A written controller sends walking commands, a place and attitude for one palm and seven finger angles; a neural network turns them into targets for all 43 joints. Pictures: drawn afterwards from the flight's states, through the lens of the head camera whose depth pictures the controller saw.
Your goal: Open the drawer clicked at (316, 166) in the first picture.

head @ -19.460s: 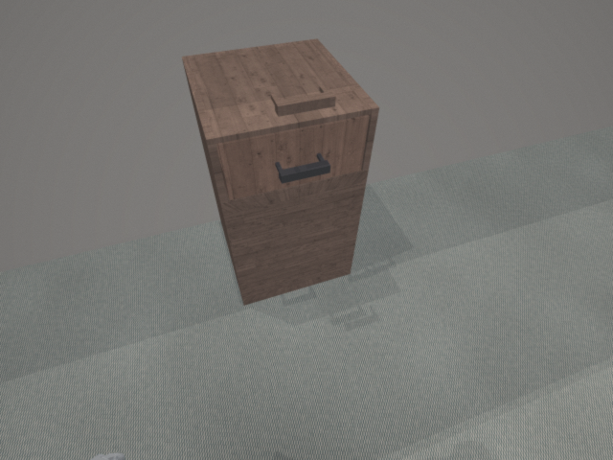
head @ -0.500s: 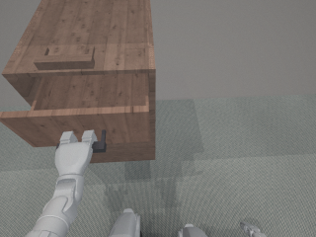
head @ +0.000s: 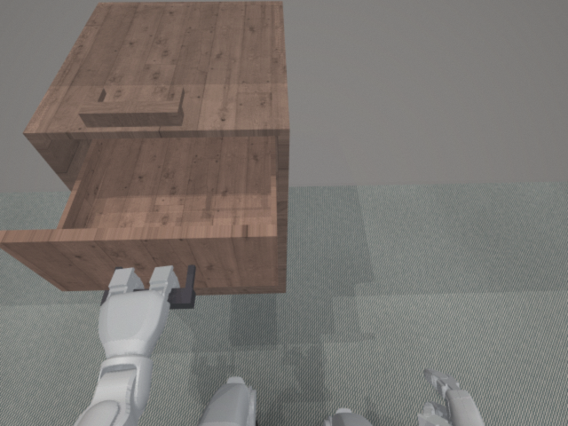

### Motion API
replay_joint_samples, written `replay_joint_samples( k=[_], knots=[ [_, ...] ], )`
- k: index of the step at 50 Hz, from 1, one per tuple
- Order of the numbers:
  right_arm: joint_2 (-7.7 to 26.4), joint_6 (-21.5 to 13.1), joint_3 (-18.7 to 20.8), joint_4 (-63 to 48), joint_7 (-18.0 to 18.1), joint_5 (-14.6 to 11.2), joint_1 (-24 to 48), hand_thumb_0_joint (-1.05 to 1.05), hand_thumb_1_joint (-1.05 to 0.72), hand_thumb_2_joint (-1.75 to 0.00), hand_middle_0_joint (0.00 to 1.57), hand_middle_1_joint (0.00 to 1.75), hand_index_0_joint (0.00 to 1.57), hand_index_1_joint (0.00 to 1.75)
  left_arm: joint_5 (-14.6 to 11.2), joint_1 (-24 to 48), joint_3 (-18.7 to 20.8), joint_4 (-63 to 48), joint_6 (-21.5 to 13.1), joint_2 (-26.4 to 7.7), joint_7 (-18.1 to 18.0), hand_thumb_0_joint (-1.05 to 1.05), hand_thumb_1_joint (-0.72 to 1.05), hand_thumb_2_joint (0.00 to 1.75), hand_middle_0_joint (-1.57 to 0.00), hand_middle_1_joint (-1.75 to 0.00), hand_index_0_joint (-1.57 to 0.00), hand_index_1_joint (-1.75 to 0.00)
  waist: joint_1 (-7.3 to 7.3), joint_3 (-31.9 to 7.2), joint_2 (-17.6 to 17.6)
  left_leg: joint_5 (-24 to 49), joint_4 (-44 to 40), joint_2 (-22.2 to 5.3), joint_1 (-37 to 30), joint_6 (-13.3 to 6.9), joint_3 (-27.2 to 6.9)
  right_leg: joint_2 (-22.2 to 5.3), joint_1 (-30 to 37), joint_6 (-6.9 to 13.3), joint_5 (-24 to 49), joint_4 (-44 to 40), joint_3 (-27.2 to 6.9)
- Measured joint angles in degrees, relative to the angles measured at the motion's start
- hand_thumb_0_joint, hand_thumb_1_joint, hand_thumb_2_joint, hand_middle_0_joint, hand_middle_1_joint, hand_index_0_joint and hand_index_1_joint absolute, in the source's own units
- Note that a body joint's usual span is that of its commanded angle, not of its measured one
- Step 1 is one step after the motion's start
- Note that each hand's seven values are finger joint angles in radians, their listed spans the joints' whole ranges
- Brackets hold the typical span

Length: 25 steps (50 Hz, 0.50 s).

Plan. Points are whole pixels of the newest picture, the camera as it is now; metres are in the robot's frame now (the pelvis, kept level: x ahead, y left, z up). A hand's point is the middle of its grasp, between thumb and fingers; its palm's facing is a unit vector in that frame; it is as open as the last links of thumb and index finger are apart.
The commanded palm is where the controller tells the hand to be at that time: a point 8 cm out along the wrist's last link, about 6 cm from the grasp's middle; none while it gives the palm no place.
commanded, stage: pull the drawer open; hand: left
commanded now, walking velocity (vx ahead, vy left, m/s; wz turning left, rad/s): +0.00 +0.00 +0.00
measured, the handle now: (152, 285) +0.32 +0.23 -0.04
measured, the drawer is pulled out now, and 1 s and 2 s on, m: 0.20 0.30 0.30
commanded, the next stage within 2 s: open the thumb to release the handle in 1.04 s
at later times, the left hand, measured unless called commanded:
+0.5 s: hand (142, 370) +0.20 +0.22 -0.06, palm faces -0.04 -0.08 -1.00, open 5.9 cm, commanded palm +0.17 +0.21 -0.01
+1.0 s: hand (136, 406) +0.16 +0.21 -0.06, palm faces -0.06 -0.10 -0.99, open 5.9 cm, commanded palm +0.12 +0.20 -0.01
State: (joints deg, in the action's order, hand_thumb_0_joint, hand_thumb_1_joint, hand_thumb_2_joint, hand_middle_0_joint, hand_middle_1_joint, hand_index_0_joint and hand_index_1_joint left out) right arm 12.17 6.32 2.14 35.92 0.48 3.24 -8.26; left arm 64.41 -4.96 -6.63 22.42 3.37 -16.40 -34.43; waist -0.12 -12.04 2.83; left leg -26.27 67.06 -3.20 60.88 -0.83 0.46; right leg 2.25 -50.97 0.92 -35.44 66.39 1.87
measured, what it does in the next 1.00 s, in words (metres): stands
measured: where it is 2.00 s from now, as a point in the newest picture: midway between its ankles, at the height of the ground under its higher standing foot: outside the picture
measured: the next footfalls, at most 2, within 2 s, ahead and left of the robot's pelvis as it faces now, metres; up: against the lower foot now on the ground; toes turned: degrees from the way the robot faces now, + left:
none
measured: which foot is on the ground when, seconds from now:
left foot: down 0.00-1.00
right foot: down 0.00-1.00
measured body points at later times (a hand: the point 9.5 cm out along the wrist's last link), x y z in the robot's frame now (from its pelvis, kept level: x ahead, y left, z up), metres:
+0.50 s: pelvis +0.00 -0.01 -0.01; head +0.06 -0.01 +0.44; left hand +0.20 +0.22 -0.01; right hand +0.19 -0.23 -0.12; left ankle +0.05 +0.11 -0.64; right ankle -0.03 -0.12 -0.64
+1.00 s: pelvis -0.01 -0.02 -0.02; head +0.05 -0.03 +0.42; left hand +0.16 +0.21 +0.00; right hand +0.20 -0.23 -0.13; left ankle +0.05 +0.11 -0.64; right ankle -0.03 -0.12 -0.64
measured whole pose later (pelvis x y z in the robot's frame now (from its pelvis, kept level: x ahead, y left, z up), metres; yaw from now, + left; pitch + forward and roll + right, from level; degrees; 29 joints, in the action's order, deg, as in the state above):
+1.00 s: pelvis -0.01 -0.02 -0.02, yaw +1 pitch +20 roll -2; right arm 12.4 6.3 0.6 30.1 -0.9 4.4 -6.2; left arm 63.6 -27.6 -5.2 3.3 -1.4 -17.5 -33.2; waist 2.4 -13.0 3.5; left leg -27.6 73.1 -2.9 65.1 0.5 -0.9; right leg 2.2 -55.3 2.5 -38.6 74.3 3.1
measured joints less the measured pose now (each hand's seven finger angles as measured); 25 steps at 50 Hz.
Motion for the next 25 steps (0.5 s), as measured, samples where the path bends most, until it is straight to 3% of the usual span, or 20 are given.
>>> replay_joint_samples(
  k=[25],
  knots=[
    [0.3, 0.5, -0.8, -3.1, -1.0, 0.8, 1.7, 0.00, -0.90, -0.90, 0.20, 0.30, 0.20, 0.30, 0.2, -14.3, -0.6, -11.8, -1.2, 0.0, -0.4, 0.04, 0.67, 0.78, -0.29, -1.35, -0.41, -1.34, 1.30, -0.4, 0.3, -1.0, 2.8, 0.2, 1.0, 0.5, -0.5, -0.1, -0.9, 0.5, -1.7, 3.4, 0.5]
  ],
)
